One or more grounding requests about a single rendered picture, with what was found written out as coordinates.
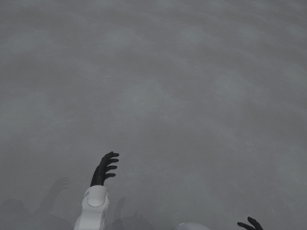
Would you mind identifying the right robot hand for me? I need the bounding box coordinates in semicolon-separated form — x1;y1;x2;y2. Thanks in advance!
237;217;263;230

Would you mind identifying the left robot hand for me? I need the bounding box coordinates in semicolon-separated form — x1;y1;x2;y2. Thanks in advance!
90;151;120;187

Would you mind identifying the left robot forearm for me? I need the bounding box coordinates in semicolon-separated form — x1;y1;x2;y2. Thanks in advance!
73;185;110;230

